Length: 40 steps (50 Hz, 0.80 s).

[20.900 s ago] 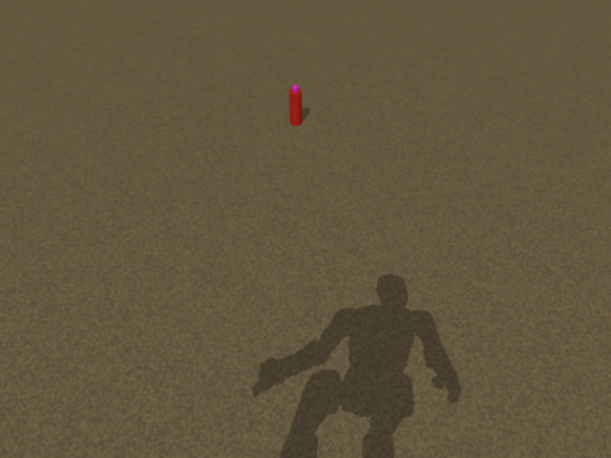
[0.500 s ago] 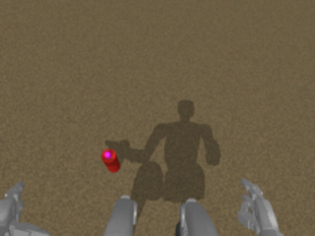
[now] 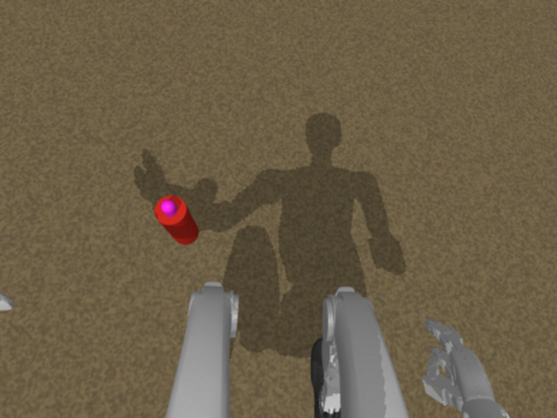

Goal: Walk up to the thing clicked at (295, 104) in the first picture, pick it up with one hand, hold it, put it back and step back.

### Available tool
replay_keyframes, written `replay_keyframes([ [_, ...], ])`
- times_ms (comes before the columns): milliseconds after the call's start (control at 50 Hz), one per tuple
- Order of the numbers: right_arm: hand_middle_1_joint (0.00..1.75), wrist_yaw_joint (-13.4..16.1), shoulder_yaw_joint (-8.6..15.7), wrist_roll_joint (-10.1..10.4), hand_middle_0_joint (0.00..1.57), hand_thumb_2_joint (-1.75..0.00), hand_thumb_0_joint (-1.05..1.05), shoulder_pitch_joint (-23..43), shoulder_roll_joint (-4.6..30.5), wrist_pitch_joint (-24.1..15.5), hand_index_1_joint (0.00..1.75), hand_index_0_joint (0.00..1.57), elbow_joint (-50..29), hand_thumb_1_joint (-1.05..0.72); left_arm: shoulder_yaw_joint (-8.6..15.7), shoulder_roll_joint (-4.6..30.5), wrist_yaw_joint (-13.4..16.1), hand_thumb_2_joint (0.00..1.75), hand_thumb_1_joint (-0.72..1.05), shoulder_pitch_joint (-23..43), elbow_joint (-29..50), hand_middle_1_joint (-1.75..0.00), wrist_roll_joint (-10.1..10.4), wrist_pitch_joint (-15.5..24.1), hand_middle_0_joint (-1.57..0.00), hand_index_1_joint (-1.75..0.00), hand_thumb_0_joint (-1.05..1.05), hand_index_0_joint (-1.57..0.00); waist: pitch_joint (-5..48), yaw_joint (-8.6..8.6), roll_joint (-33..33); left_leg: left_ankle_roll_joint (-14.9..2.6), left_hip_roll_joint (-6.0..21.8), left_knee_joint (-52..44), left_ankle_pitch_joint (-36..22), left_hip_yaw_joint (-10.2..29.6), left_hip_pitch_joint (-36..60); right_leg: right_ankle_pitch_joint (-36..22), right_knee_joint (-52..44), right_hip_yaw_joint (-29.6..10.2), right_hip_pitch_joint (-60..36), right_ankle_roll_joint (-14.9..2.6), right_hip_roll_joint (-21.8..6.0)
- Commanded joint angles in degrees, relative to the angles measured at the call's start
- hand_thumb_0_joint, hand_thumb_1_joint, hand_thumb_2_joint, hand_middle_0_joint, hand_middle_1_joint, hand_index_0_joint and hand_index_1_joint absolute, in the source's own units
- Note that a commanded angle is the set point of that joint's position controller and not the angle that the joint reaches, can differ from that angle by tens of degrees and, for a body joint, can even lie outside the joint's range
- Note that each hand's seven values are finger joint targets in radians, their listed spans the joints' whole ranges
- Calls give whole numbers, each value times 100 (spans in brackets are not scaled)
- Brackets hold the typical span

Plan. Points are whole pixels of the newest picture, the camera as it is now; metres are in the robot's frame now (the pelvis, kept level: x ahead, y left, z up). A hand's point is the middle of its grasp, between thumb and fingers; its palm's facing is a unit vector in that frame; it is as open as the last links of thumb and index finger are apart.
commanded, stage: go down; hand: left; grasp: from the side
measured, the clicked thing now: (177, 220) +0.46 +0.25 -0.39
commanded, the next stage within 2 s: approach in 1.18 s
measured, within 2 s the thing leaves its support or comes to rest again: neither
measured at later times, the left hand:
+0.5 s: hand out of the picture +0.33 +0.43 -0.07, palm faces +0.32 -0.94 -0.13, open 17.4 cm
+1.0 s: hand out of the picture +0.35 +0.44 -0.09, palm faces +0.31 -0.94 -0.10, open 17.3 cm
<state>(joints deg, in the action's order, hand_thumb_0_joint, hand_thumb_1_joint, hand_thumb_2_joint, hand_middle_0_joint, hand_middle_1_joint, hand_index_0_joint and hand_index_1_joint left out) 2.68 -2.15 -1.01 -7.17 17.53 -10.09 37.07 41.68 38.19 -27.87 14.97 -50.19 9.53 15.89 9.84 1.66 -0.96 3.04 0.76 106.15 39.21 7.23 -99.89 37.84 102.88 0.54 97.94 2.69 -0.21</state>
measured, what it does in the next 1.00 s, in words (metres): lowers itself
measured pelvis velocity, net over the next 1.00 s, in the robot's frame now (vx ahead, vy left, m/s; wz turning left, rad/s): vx -0.03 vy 0.01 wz -0.04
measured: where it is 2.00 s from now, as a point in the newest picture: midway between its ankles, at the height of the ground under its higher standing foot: (266, 401)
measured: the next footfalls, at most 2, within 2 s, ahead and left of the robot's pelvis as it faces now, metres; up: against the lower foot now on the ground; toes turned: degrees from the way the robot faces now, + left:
none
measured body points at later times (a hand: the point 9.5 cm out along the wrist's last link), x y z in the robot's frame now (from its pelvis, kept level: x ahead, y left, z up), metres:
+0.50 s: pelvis -0.02 +0.00 -0.07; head +0.18 +0.05 +0.33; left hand +0.31 +0.48 -0.06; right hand +0.14 -0.28 -0.18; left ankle +0.06 +0.14 -0.47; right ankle +0.07 -0.14 -0.47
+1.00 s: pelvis -0.03 +0.01 -0.11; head +0.17 +0.07 +0.29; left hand +0.33 +0.49 -0.08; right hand +0.12 -0.27 -0.21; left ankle +0.06 +0.14 -0.47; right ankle +0.07 -0.14 -0.47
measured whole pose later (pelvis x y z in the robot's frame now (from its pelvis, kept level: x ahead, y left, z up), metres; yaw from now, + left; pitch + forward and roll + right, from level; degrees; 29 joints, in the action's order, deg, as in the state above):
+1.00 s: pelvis -0.03 +0.01 -0.11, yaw -2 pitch +32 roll -7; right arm 0.5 -5.7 -2.0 -7.1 20.6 -8.7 37.5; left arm 51.0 51.9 -36.6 30.9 -60.2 9.5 17.4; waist 6.7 3.9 -1.8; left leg 3.2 -0.8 126.4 39.8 9.7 -118.7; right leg 38.1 121.6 0.9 115.8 3.3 0.7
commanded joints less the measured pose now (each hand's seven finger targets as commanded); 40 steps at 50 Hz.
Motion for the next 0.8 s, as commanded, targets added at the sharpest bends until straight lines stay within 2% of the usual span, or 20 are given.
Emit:
replay_keyframes([
  [0, 30, 117, 446, -23, 20, -90, 0, -487, 1255, -214, 30, 20, -395, -89, 594, 2332, -209, 5, -48, 990, 624, -6, 87, 523, -4, -6, 0, -4, 2751, -117, 891, -395, 1, -1190, -952, -393, 1751, -685, -834, 230, -1231, -452, 82],
  [60, 30, 113, 429, -47, 20, -90, 0, -568, 1352, -172, 30, 20, -346, -89, 751, 2695, -368, 4, -46, 1380, 765, -4, 110, 591, -4, -4, 0, -4, 3138, -166, 1165, -363, 15, -1045, -1035, -398, 1932, -760, -639, 258, -1124, -461, 71],
  [80, 30, 108, 413, -49, 20, -90, 0, -617, 1351, -166, 30, 20, -308, -89, 741, 2653, -408, 4, -48, 1335, 646, -4, 107, 566, -4, -4, 0, -4, 3233, -151, 1177, -358, 18, -985, -1182, -393, 2000, -854, -569, 281, -1093, -466, 72],
  [100, 30, 104, 383, -54, 20, -90, 0, -600, 1375, -160, 30, 20, -346, -89, 901, 2903, -417, 3, -49, 1407, 789, -3, 124, 574, -5, -4, 0, -4, 3354, -248, 1238, -354, 11, -947, -1264, -416, 1962, -910, -514, 283, -1158, -470, 76],
  [160, 30, 98, 360, -56, 20, -90, 0, -561, 1410, -134, 30, 20, -337, -90, 941, 2961, -483, 3, -49, 1434, 592, -3, 105, 511, -4, -3, 0, -4, 3306, -248, 1299, -351, 18, -853, -1221, -383, 1825, -912, -311, 333, -989, -479, 78],
  [220, 30, 84, 313, -47, 20, -90, 0, -575, 1398, -89, 30, 20, -296, -90, 968, 3076, -514, 2, -50, 1581, 507, -3, 98, 459, -5, -3, 0, -4, 3074, -204, 1299, -363, 20, -811, -855, -370, 1471, -667, -205, 385, -816, -462, 94],
  [240, 30, 79, 312, -45, 20, -90, 0, -505, 1447, -82, 30, 20, -390, -90, 1122, 3207, -505, 3, -49, 1470, 489, -3, 107, 436, -4, -3, 0, -4, 3099, -313, 1292, -365, 18, -815, -903, -367, 1441, -718, -154, 398, -852, -465, 91],
  [260, 30, 69, 287, -39, 20, -90, 0, -513, 1427, -69, 30, 20, -344, -90, 1133, 3308, -508, 3, -49, 1466, 439, -3, 106, 415, -4, -3, 0, -4, 3092, -333, 1224, -375, 22, -738, -859, -407, 1340, -669, -158, 385, -861, -459, 105],
  [300, 30, 52, 280, -45, 20, -90, 0, -527, 1412, -58, 30, 20, -344, -90, 1057, 3136, -570, 2, -49, 1578, 373, -2, 134, 408, -4, -3, 0, -4, 2990, -180, 1124, -403, 13, -581, -861, -450, 1132, -677, -111, 395, -800, -447, 112],
  [340, 30, 34, 265, -36, 20, -90, 0, -501, 1444, -68, 30, 20, -346, -90, 1146, 3350, -587, 3, -49, 1700, 398, -2, 153, 429, -4, -3, 0, -4, 2931, -242, 1158, -411, 18, -524, -758, -454, 1014, -596, -24, 400, -687, -453, 119],
  [420, 30, 22, 246, -79, 20, -90, 0, -559, 1457, -84, 30, 20, -314, -90, 1130, 3340, -685, 3, -50, 1979, 279, -3, 180, 493, -4, -3, 0, -4, 3044, -66, 1037, -438, 5, -181, -933, -510, 808, -747, 86, 364, -724, -436, 114],
  [440, 30, 25, 243, -83, 20, -90, 0, -550, 1484, -95, 30, 20, -331, -90, 1202, 3468, -704, 3, -51, 1980, 271, -2, 170, 505, -4, -3, 0, -4, 3074, -112, 1052, -436, 0, -162, -994, -505, 816, -789, 116, 367, -713, -438, 114],
  [480, 30, 11, 239, -104, 20, -90, 0, -583, 1521, -104, 30, 20, -320, -90, 1137, 3439, -753, 4, -48, 2094, 176, -3, 132, 510, -4, -4, 0, -3, 2990, -35, 1183, -419, 13, -154, -936, -466, 832, -748, 240, 431, -553, -450, 114],
  [500, 30, 5, 247, -107, 20, -90, 0, -665, 1530, -104, 30, 20, -220, -90, 1082, 3299, -792, 4, -47, 2011, 38, -3, 130, 486, -4, -3, 0, -3, 2977, -29, 1165, -400, 26, -157, -984, -422, 917, -788, 302, 468, -420, -459, 120],
  [540, 30, -7, 256, -101, 20, -90, 0, -601, 1608, -88, 30, 20, -314, -90, 1213, 3638, -797, 5, -47, 2257, 260, -3, 83, 506, -4, -4, 0, -3, 3133, -109, 1472, -373, 46, -231, -869, -360, 1070, -740, 458, 509, -263, -474, 121],
  [620, 30, -33, 244, -93, 20, -90, 0, -617, 1607, -76, 30, 20, -302, -89, 1216, 3686, -801, 5, -46, 2396, 368, -2, 84, 480, -3, -3, 0, -3, 3175, -98, 1425, -395, 33, -175, -555, -369, 943, -526, 499, 534, -166, -449, 126],
  [660, 30, -36, 201, -110, 20, -90, 0, -598, 1588, -61, 30, 20, -311, -89, 1314, 3898, -775, 4, -46, 2423, 425, -3, 88, 475, -4, -3, 0, -3, 3231, -154, 1475, -408, 6, -61, -569, -451, 812, -503, 512, 497, -268, -441, 124],
  [720, 30, -55, 184, -73, 20, -90, 0, -637, 1583, -37, 30, 20, -238, -90, 1200, 3795, -764, 5, -46, 2309, 290, -3, 49, 424, -4, -4, 0, -3, 3012, -136, 1496, -394, 6, -130, -490, -363, 788, -437, 621, 560, -18, -459, 123],
  [760, 30, -53, 181, -71, 20, -90, 0, -606, 1616, -17, 30, 20, -305, -90, 1314, 3847, -744, 6, -46, 2300, 260, -3, 71, 414, -3, -4, 0, -3, 2999, -142, 1511, -386, 9, -85, -626, -342, 792, -556, 702, 581, 2, -463, 121],
  [780, 30, -61, 185, -63, 20, -90, 0, -594, 1628, -17, 30, 20, -274, -90, 1258, 3807, -763, 6, -44, 2308, 221, -3, 77, 405, -3, -4, 0, -3, 2911, -154, 1504, -384, 9, -75, -592, -328, 774, -533, 731, 574, 130, -473, 125],
])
